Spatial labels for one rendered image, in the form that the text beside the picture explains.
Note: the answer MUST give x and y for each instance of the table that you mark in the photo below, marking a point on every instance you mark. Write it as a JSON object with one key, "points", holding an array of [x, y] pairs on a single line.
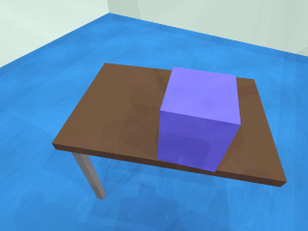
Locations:
{"points": [[118, 117]]}

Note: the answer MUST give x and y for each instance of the carton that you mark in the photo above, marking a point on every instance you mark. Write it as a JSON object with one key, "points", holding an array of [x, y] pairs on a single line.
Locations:
{"points": [[199, 118]]}

